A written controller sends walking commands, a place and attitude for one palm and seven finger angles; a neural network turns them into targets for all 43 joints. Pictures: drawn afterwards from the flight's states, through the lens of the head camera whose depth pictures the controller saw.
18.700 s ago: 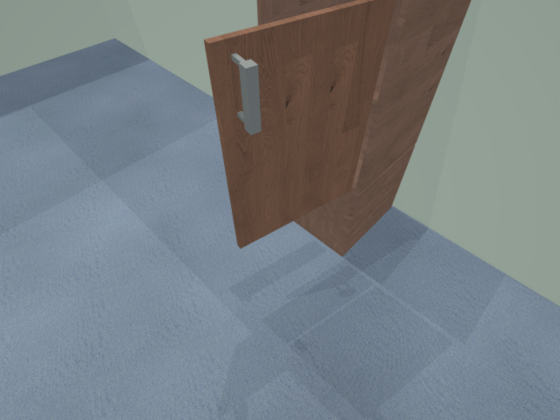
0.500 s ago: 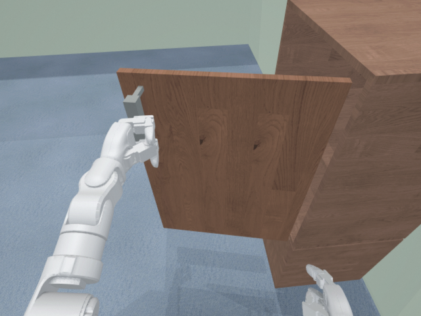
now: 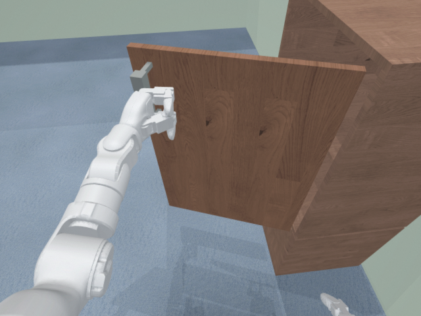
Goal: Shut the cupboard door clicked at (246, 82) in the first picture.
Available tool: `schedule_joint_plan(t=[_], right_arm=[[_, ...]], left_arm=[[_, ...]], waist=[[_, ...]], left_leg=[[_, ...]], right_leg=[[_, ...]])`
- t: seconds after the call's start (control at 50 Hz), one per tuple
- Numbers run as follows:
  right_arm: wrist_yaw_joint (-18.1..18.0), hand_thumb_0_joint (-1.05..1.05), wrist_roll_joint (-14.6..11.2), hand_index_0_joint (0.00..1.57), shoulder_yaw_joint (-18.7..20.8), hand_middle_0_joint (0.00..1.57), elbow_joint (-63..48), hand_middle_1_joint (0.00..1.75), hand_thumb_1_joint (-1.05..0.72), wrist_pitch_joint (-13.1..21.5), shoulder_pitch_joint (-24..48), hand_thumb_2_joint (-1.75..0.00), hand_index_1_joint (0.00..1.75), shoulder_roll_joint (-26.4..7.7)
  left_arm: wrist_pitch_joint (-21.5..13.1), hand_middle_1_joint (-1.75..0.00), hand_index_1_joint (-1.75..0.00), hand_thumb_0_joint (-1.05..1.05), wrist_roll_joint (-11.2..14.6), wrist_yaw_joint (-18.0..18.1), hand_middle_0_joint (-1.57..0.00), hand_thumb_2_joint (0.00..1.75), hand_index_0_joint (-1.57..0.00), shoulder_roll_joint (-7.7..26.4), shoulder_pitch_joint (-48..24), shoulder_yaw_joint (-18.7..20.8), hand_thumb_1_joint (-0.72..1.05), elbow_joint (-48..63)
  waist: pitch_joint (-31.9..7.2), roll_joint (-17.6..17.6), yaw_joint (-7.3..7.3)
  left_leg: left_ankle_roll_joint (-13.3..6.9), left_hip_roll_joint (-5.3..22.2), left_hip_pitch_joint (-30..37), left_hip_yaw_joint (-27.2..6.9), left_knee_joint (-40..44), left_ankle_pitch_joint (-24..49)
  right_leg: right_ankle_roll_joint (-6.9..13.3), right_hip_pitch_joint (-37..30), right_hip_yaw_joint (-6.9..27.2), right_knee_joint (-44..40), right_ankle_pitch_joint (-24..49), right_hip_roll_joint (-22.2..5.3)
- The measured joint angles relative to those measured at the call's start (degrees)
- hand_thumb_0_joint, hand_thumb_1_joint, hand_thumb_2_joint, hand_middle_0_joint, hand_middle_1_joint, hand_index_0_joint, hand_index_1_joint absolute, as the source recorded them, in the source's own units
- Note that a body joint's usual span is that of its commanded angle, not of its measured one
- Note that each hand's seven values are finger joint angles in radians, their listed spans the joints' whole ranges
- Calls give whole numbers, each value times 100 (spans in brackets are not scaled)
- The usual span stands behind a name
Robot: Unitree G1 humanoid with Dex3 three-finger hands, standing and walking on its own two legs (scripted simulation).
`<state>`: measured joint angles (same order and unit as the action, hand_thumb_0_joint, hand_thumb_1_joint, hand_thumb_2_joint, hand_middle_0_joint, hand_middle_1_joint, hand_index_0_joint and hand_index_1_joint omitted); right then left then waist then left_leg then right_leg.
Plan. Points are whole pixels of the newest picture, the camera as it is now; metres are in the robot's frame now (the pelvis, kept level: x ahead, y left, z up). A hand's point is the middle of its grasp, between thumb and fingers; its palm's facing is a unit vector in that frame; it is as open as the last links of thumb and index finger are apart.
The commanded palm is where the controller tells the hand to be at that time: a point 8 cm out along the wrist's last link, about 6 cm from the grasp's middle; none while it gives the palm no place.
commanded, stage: push the door shut along its arc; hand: left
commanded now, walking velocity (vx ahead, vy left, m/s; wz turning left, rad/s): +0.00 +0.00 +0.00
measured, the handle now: (149, 97) +0.51 +0.13 +0.16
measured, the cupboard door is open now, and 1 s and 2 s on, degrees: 70 61 49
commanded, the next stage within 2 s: pull the fist back off the door in 1.14 s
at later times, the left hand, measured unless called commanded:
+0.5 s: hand (192, 101) +0.48 +0.04 +0.17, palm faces -0.37 -0.93 -0.03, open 2.8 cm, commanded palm +0.49 +0.09 +0.16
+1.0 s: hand (206, 94) +0.50 +0.01 +0.17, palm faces -0.46 -0.89 -0.05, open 3.6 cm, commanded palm +0.54 +0.05 +0.16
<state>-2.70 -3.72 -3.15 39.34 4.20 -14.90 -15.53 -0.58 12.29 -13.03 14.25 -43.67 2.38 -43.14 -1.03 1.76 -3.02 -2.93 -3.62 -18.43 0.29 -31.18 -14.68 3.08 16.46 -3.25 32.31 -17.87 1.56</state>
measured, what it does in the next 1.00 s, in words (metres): stands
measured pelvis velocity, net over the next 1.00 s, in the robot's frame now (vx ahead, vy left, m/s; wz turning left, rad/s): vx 0.00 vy -0.02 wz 0.01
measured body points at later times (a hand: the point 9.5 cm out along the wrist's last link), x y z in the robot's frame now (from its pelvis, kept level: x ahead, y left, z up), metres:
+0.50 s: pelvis +0.01 -0.01 -0.01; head +0.06 -0.03 +0.44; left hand +0.50 +0.09 +0.17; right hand +0.04 -0.29 -0.13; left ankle +0.02 +0.09 -0.73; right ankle -0.01 -0.08 -0.73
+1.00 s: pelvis +0.00 -0.02 -0.02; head +0.08 -0.03 +0.43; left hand +0.52 +0.06 +0.18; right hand +0.04 -0.29 -0.14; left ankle +0.02 +0.09 -0.73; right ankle -0.01 -0.08 -0.73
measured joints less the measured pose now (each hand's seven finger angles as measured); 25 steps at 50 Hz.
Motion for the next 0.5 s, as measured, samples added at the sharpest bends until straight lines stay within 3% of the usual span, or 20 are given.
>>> schedule_joint_plan(t=[0.08, 0.26, 0.36, 0.5], right_arm=[[33, 1, 47, 20, -11, 20, 70, 30, -91, 85, -36, -89, 30, 13], [97, 1, 139, 20, 25, 20, 75, 30, -91, 141, -298, -89, 30, -29], [105, 1, 138, 20, 125, 20, 113, 30, -91, 66, -591, -89, 30, -123], [76, 1, 127, 20, 207, 20, 184, 30, -91, 30, -686, -89, 30, -176]], left_arm=[[-222, -150, -150, 1, -32, -64, -130, 90, -130, -76, -443, -10, 90, -577], [-675, -150, -150, 1, -164, -250, -130, 90, -130, 105, -1093, 516, 89, -1512], [-821, -150, -150, 0, -168, -484, -130, 91, -129, 214, -1071, 648, 88, -1655], [-775, -150, -150, -3, -151, -645, -130, 92, -130, 322, -1290, 492, 87, -1769]], waist=[[2, -17, -78], [-70, -30, -375], [-165, 12, -381], [-141, -34, -369]], left_leg=[[-7, -16, -133, 11, -57, -13], [10, 54, -439, 165, -172, -109], [29, 96, -496, 201, -218, -189], [75, 130, -647, 104, -321, -223]], right_leg=[[-6, 148, 6, 90, -31, -19], [14, 530, 158, 257, -89, 45], [33, 596, 198, 288, -144, 89], [81, 687, 98, 311, -165, 124]])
